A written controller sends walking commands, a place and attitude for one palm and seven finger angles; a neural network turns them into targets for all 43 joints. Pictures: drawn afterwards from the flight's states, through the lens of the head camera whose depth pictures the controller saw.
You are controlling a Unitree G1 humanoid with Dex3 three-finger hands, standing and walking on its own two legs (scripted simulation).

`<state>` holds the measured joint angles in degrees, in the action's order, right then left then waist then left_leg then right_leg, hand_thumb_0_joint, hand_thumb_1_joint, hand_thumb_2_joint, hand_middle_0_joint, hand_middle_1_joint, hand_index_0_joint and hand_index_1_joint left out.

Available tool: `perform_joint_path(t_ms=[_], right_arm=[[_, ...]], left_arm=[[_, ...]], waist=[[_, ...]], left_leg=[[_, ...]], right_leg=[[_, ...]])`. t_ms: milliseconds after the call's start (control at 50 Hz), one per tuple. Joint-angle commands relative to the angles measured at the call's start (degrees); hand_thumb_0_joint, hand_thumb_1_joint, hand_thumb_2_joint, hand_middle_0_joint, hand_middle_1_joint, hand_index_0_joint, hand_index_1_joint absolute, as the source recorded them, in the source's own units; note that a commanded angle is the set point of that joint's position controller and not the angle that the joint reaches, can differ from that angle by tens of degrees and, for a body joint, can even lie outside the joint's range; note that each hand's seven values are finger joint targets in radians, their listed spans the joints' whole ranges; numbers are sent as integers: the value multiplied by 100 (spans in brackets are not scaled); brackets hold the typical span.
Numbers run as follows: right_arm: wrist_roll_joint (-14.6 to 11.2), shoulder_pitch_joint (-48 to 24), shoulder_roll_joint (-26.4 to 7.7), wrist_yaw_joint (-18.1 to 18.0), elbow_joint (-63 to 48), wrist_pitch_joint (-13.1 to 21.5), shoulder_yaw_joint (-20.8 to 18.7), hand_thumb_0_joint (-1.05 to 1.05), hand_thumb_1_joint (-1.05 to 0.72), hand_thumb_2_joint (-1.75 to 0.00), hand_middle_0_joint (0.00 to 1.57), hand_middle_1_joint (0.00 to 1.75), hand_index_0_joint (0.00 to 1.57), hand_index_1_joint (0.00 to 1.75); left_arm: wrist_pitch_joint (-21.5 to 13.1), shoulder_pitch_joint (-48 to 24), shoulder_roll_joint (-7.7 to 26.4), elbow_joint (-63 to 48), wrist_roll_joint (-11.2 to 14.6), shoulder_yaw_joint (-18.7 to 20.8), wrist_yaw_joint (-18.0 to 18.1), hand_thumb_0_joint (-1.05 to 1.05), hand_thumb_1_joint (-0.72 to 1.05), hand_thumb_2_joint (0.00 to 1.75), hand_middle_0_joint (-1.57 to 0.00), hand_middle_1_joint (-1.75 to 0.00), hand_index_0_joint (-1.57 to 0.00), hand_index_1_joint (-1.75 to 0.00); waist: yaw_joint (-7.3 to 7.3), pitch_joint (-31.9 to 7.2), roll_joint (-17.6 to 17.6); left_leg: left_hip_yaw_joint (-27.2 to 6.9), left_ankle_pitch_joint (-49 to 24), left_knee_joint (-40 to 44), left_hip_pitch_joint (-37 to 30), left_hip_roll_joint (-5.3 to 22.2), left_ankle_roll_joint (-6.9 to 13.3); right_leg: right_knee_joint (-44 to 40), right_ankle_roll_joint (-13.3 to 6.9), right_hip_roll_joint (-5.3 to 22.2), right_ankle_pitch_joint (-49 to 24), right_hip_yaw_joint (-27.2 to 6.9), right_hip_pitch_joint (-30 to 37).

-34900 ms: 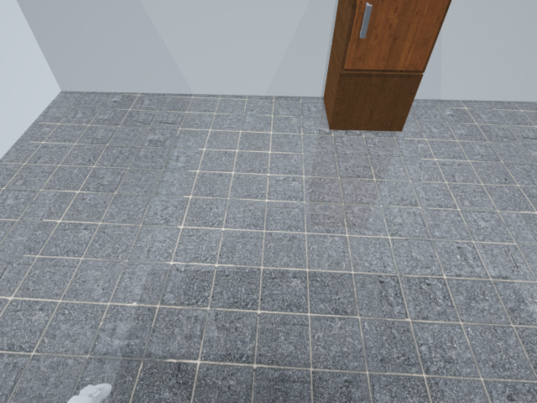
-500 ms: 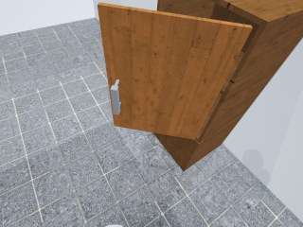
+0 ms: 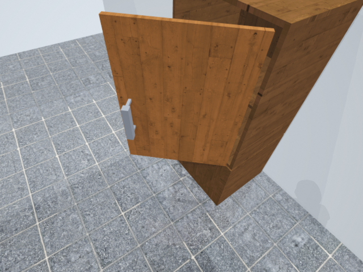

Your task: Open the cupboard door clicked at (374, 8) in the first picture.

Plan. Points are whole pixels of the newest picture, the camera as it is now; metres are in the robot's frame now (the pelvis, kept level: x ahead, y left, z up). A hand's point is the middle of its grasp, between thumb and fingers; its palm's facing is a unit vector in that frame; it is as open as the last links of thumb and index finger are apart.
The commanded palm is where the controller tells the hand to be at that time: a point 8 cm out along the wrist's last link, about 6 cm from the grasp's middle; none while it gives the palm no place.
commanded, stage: come to a stop and stand still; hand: left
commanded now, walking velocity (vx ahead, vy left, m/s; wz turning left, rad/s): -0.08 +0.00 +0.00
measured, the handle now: (130, 119) +0.60 +0.21 -0.09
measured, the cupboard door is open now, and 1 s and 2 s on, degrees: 47 47 47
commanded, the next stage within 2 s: look again from close up in 0.72 s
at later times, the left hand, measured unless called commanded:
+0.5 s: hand out of the picture +0.03 +0.17 -0.17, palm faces +0.03 -0.98 -0.17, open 7.3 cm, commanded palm none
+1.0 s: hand out of the picture +0.03 +0.17 -0.17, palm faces +0.00 -0.97 -0.23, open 7.3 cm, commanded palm none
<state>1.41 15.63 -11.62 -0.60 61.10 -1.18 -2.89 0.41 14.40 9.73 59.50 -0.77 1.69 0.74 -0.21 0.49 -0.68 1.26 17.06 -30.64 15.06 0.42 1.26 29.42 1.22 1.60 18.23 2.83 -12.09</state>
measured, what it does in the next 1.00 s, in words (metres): stands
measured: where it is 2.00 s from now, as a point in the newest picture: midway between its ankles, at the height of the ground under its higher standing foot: outside the picture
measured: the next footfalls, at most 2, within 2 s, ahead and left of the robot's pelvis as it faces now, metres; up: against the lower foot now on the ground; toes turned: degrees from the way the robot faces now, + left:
none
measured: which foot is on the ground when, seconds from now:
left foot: down 0.00-1.00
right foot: down 0.00-1.00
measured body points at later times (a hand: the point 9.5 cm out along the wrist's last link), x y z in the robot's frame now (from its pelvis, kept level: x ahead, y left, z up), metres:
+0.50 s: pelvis +0.03 +0.00 +0.01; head +0.04 +0.01 +0.46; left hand +0.03 +0.22 -0.16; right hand +0.02 -0.23 -0.15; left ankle +0.00 +0.10 -0.73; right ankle -0.03 -0.13 -0.73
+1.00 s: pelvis +0.02 +0.00 +0.00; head +0.05 -0.01 +0.45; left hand +0.03 +0.23 -0.15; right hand +0.03 -0.23 -0.16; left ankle +0.00 +0.10 -0.73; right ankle -0.03 -0.13 -0.73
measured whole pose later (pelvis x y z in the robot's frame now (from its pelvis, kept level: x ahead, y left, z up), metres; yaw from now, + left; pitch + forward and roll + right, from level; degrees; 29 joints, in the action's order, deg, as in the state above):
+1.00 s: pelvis +0.02 +0.00 +0.00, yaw -1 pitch +0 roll +0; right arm 1.0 15.6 -10.1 -2.0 60.4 1.3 -0.5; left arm -1.6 15.4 8.5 62.9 -0.5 -0.3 2.8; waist -0.3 2.7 1.7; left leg 2.3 18.9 -31.2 12.3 0.3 1.0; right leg 29.4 1.1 1.9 20.0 1.8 -9.5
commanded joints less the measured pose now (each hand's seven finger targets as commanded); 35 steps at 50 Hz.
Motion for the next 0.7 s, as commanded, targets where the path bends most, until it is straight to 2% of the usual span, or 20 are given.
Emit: perform_joint_path(t_ms=[0, 20, 60, 140, 180, 220, 420, 600, 680], right_arm=[[-23, -32, -556, -121, -172, 283, 91, 0, -90, -90, 20, 30, 20, 30], [-37, -2, -512, -140, -90, 300, 108, 0, -90, -90, 20, 30, 20, 30], [-63, 136, -482, -171, 10, 293, 129, 0, -90, -90, 20, 30, 20, 30], [-73, 238, -374, -176, 139, 273, 140, 0, -90, -90, 20, 30, 20, 30], [-82, 286, -312, -183, 185, 263, 137, 0, -90, -90, 20, 30, 20, 30], [-77, 307, -303, -182, 250, 263, 143, 0, -90, -90, 20, 30, 20, 30], [-67, 384, -261, -214, 348, 261, 163, 0, -90, -90, 20, 30, 20, 30], [-72, 339, -254, -215, 362, 235, 171, 0, -90, -90, 20, 30, 20, 30], [-71, 355, -253, -220, 349, 240, 172, 0, -90, -90, 20, 30, 20, 30]], left_arm=[[-99, 191, 541, -101, 37, 60, 36, 0, 90, 90, -20, -30, -20, -30], [-89, 167, 551, -7, 40, 55, 50, 0, 90, 90, -20, -30, -20, -30], [-84, 176, 577, 87, 57, 30, 56, 0, 90, 90, -20, -30, -20, -30], [-94, 173, 566, 237, 48, 9, 65, 0, 90, 90, -20, -30, -20, -30], [-93, 169, 537, 275, 37, 2, 74, 0, 90, 90, -20, -30, -20, -30], [-96, 188, 516, 312, 40, -15, 82, 0, 90, 90, -20, -30, -20, -30], [-117, 321, 489, 419, 38, -23, 124, 0, 90, 90, -20, -30, -20, -30], [-111, 391, 480, 462, 34, -47, 128, 0, 90, 90, -20, -30, -20, -30], [-130, 434, 490, 451, 32, -39, 132, 0, 90, 90, -20, -30, -20, -30]], waist=[[210, -96, 429], [186, -146, 610], [154, -210, 672], [100, -58, 135], [86, 83, -57], [66, 95, -105], [24, 96, 91], [30, 295, -20], [29, 157, 17]], left_leg=[[-912, -1810, 1045, -45, 754, 188], [-756, -2238, 1013, -246, 680, 133], [-634, -2231, 1025, -394, 635, 75], [-515, -1768, 1016, -452, 514, -10], [-498, -1695, 1044, -457, 509, -8], [-471, -1713, 1070, -524, 503, -24], [-364, -2324, 957, -753, 496, -48], [-352, -2014, 1004, -711, 482, -52], [-322, -2118, 950, -808, 477, -53]], right_leg=[[-528, -204, 360, -982, -366, 404], [-468, -215, 370, -1148, -356, 461], [-588, -212, 367, -1041, -353, 552], [-844, -244, 456, -1222, -419, 535], [-918, -240, 463, -1236, -377, 486], [-926, -229, 486, -1269, -402, 448], [-865, -246, 504, -1852, -391, 511], [-976, -240, 515, -1804, -395, 473], [-977, -251, 512, -1993, -387, 563]])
